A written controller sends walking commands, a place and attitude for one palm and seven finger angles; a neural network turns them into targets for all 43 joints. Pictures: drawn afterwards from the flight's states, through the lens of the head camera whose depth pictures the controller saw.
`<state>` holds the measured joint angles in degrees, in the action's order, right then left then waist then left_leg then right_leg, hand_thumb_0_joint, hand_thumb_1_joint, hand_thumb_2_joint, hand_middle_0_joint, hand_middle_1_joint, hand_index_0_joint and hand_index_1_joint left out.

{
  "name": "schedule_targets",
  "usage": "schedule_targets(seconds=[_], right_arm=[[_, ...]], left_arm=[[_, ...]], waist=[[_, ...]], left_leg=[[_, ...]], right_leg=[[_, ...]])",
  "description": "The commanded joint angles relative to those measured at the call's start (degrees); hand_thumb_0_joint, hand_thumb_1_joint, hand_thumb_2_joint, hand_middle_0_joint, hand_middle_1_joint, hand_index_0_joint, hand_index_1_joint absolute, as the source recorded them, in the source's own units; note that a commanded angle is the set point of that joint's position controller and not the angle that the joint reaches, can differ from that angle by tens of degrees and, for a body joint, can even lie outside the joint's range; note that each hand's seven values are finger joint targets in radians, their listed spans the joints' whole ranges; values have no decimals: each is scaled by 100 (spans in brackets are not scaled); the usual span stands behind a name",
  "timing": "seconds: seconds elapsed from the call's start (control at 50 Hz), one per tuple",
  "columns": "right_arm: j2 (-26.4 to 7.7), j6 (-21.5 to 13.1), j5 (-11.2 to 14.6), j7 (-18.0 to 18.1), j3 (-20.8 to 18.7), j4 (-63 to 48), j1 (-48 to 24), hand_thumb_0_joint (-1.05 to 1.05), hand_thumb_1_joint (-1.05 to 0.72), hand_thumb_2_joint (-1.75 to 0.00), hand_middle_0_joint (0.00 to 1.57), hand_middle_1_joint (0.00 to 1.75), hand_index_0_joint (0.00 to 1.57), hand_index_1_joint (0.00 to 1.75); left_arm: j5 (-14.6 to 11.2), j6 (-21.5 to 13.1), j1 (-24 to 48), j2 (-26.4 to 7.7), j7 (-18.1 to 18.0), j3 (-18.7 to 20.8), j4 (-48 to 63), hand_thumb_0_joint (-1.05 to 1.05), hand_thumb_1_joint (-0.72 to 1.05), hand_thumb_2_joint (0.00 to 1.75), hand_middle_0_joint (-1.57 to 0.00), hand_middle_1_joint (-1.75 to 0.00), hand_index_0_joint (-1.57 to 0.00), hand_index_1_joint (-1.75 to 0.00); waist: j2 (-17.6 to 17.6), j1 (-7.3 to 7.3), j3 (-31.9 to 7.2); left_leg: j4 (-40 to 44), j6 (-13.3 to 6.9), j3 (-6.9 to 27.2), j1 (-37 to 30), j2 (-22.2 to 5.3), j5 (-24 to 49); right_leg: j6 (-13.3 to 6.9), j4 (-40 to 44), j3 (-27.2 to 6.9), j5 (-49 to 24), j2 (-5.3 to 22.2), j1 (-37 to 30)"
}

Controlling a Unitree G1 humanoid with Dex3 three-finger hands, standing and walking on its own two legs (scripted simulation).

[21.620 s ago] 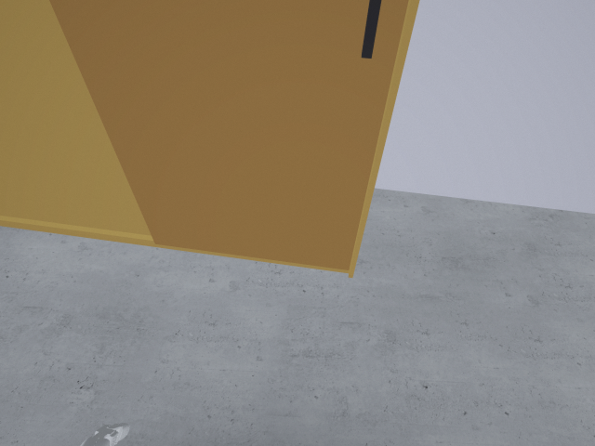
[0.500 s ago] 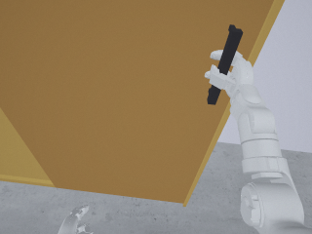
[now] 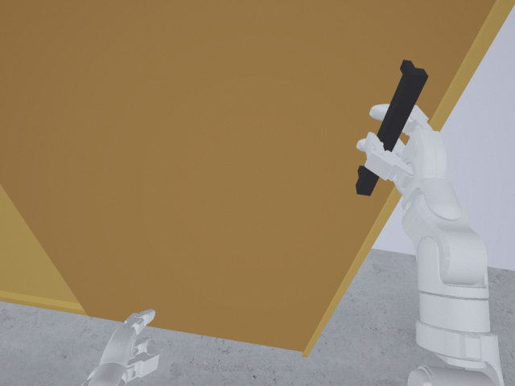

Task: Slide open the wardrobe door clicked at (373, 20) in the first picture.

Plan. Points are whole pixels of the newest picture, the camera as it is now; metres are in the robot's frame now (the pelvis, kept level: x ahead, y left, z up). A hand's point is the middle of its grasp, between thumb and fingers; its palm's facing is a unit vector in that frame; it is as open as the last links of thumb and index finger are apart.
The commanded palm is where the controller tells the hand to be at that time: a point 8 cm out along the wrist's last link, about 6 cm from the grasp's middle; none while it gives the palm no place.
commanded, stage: tug the door sideways, standing still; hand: right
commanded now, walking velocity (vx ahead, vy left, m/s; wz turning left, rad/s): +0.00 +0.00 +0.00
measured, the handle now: (383, 133) +0.42 -0.14 +0.24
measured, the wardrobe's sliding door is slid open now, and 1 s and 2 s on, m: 0.00 0.00 0.12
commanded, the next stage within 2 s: step sideways, sliding the door along in 0.44 s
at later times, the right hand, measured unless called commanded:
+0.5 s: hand (370, 153) +0.37 -0.11 +0.23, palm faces +0.13 +0.99 -0.06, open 6.0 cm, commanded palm +0.35 -0.10 +0.24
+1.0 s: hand (361, 155) +0.38 -0.10 +0.22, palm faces +0.28 +0.96 -0.08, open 6.3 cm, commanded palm +0.36 -0.08 +0.23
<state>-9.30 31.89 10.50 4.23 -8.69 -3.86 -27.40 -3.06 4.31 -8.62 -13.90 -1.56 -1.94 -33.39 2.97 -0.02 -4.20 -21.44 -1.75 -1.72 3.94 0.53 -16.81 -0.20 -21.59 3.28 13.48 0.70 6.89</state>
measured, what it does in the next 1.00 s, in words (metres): steps on the spot: left foot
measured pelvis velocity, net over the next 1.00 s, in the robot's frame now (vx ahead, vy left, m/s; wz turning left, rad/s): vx -0.06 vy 0.08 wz -0.06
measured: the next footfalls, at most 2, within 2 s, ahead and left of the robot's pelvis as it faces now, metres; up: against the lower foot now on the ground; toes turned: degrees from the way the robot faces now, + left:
left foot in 0.96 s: +0.02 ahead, +0.20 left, +0.00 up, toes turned +2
right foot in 1.16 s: +0.01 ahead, -0.04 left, +0.00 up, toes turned -13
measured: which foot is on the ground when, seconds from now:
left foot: down 0.00-0.66, up 0.68-0.94, down 0.96-1.00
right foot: down 0.00-0.98, up 1.00-1.00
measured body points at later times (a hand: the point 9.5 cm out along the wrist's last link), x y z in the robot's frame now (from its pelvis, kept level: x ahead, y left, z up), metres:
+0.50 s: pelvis -0.03 +0.00 -0.01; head -0.03 +0.03 +0.44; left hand +0.18 +0.19 -0.11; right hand +0.36 -0.16 +0.24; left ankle -0.08 +0.10 -0.74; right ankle -0.04 -0.12 -0.75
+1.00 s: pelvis -0.06 +0.08 -0.03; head +0.00 +0.09 +0.42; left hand +0.07 +0.29 -0.17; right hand +0.36 -0.15 +0.23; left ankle -0.02 +0.20 -0.75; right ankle -0.04 -0.12 -0.74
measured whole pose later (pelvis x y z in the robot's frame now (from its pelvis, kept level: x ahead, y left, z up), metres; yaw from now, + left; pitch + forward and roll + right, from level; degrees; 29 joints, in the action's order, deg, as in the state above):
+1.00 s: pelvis -0.06 +0.08 -0.03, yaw -3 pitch -3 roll +2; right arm -14.7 -0.1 6.4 9.3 -5.9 26.9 -51.4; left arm -3.4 -1.7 -13.7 -11.2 -4.2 -0.5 -41.4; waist 4.5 4.7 10.4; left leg -36.7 -0.4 -5.8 17.0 -1.5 -15.7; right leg 2.0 -40.6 -4.0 20.2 8.5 18.8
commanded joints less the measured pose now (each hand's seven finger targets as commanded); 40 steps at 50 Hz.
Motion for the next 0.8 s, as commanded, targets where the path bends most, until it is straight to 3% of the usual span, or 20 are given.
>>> schedule_targets(seconds=[0.0, 0.06, 0.12, 0.18, 0.26, 0.3, 0.38, 0.4, 0.46, 0.52, 0.54, 0.56, 0.6, 0.62, 0.66, 0.68, 0.7, 0.72, 0.76, 0.78], right_arm=[[-474, -300, 137, -54, 141, -1218, -3212, 0, -90, -90, 45, 140, 45, 140], [-312, -224, 94, 16, 280, -960, -3474, 0, -90, -90, 45, 140, 45, 140], [-33, -234, -14, 26, 598, -903, -3765, 0, -90, -90, 45, 140, 45, 140], [188, -449, -22, 44, 850, -882, -4136, 0, -90, -90, 45, 140, 45, 140], [588, -755, 12, 3, 1206, -356, -4423, 0, -90, -90, 45, 140, 45, 140], [762, -884, -45, -12, 1411, -229, -4804, 0, -90, -90, 45, 140, 45, 140], [895, -951, -93, -56, 1551, -45, -5154, 0, -90, -90, 45, 140, 45, 140], [972, -950, -97, -61, 1619, 177, -5231, 0, -90, -90, 45, 140, 45, 140], [1114, -1127, -50, -52, 1716, 561, -5511, 0, -90, -90, 45, 140, 45, 140], [1227, -1289, -36, 7, 1731, 1031, -6034, 0, -90, -90, 45, 140, 45, 140], [-1140, -2266, -456, 77, 607, 958, -5720, 0, -90, -90, 45, 140, 45, 140], [-990, -2721, -520, 112, 577, 1353, -5331, 0, -90, -90, 45, 140, 45, 140], [-139, -3127, -449, 17, 1135, 1620, -5155, 0, -90, -90, 45, 140, 45, 140], [-50, -3313, -404, -32, 1259, 1460, -5309, 0, -90, -90, 45, 140, 45, 140], [-184, -3538, -339, -32, 1242, 1277, -5647, 0, -90, -90, 45, 140, 45, 140], [-312, -3559, -363, 6, 1154, 1318, -5765, 0, -90, -90, 45, 140, 45, 140], [-372, -3617, -389, 12, 1134, 1179, -5956, 0, -90, -90, 45, 140, 45, 140], [-331, -3679, -366, 0, 1145, 1179, -5938, 0, -90, -90, 45, 140, 45, 140], [-549, -3791, -375, -5, 1011, 1013, -6019, 0, -90, -90, 45, 140, 45, 140], [-415, -3826, -393, -26, 1089, 1113, -6032, 0, -90, -90, 45, 140, 45, 140]], left_arm=[[-8, -372, 951, -528, -69, 161, 716, 0, 90, 90, -20, -30, -20, -30], [20, -379, 857, -556, -98, 185, 601, 0, 90, 90, -20, -30, -20, -30], [50, -365, 785, -495, -95, 197, 555, 0, 90, 90, -20, -30, -20, -30], [76, -397, 801, -443, -84, 215, 529, 0, 90, 90, -20, -30, -20, -30], [93, -478, 854, -398, -55, 206, 442, 0, 90, 90, -20, -30, -20, -30], [95, -510, 864, -341, -30, 177, 413, 0, 90, 90, -20, -30, -20, -30], [126, -501, 646, -350, 17, 192, 360, 0, 90, 90, -20, -30, -20, -30], [112, -506, 666, -335, 18, 207, 340, 0, 90, 90, -20, -30, -20, -30], [116, -594, 645, -344, 18, 231, 277, 0, 90, 90, -20, -30, -20, -30], [109, -691, 525, -311, 3, 186, 135, 0, 90, 90, -20, -30, -20, -30], [114, -622, 527, -625, -62, 303, 251, 0, 90, 90, -20, -30, -20, -30], [176, -592, 451, -544, -105, 301, 112, 0, 90, 90, -20, -30, -20, -30], [167, -630, 391, -427, -165, 311, 155, 0, 90, 90, -20, -30, -20, -30], [151, -674, 425, -452, -218, 334, 231, 0, 90, 90, -20, -30, -20, -30], [133, -745, 473, -485, -314, 380, 308, 0, 90, 90, -20, -30, -20, -30], [148, -759, 438, -430, -305, 362, 254, 0, 90, 90, -20, -30, -20, -30], [143, -766, 470, -421, -283, 374, 237, 0, 90, 90, -20, -30, -20, -30], [139, -773, 457, -433, -276, 396, 191, 0, 90, 90, -20, -30, -20, -30], [127, -768, 371, -519, -288, 427, 178, 0, 90, 90, -20, -30, -20, -30], [110, -784, 380, -526, -294, 427, 140, 0, 90, 90, -20, -30, -20, -30]], waist=[[-569, 30, -1568], [-443, -18, -1607], [-386, -75, -2011], [-439, -115, -2141], [-835, -197, -1641], [-455, -251, -1574], [-130, -270, -2193], [-426, -309, -2180], [-670, -344, -2061], [-372, -428, -1938], [-440, -198, -1477], [-410, -153, -1371], [-354, -265, -1338], [12, -316, -1436], [732, -328, -1354], [710, -334, -1252], [567, -291, -1183], [392, -254, -1124], [266, -216, -1317], [476, -221, -1260]], left_leg=[[-185, 113, -86, -236, -31, 4249], [-283, 159, -90, -241, -70, 4702], [-518, 193, -132, -339, -136, 5197], [-494, 107, -151, -205, -88, 4618], [-266, 48, -151, 192, -14, 3576], [-281, 13, -114, 306, -31, 3485], [-548, 35, -146, 273, -36, 4156], [-542, 32, -187, 321, -8, 3951], [-417, 20, -183, 476, 27, 3297], [-348, 1, -173, 733, 43, 2883], [-215, 321, 117, 1189, -195, 2051], [-234, 261, 102, 1058, -236, 1554], [-681, 249, 5, 1340, -166, 710], [-1201, 229, -32, 1625, -30, 112], [-2846, 137, 143, 2406, 158, -1038], [-3606, 86, 389, 2802, 15, -1257], [-3874, 55, 584, 3064, -164, -1212], [-3785, 50, 668, 3108, -293, -1130], [-3220, 58, 519, 2798, -357, -1076], [-2981, 78, 370, 2633, -346, -958]], right_leg=[[-217, -393, -234, -3133, -117, -941], [-224, -516, -212, -3381, -179, -985], [-245, -678, -242, -3807, -227, -1062], [-261, -646, -352, -3741, -177, -1217], [-257, -494, -481, -2886, -137, -1158], [-241, -512, -494, -2879, -150, -1233], [-246, -831, -524, -3994, -158, -1508], [-226, -804, -562, -3770, -126, -1466], [-205, -650, -626, -2987, -106, -1375], [-178, -612, -647, -2549, -145, -1345], [-398, -812, -603, -2201, 331, -755], [-370, -687, -662, -1529, 335, -603], [-461, -486, -993, -447, 662, -647], [-620, -227, -1504, 281, 1022, -768], [-1213, 424, -2921, 1183, 1898, -972], [-1431, 579, -3360, 1013, 2226, -1002], [-1516, 491, -3316, 603, 2352, -1110], [-1520, 315, -3025, 68, 2372, -1173], [-1355, -23, -2328, -722, 2181, -1295], [-1293, -58, -2006, -815, 2111, -1191]])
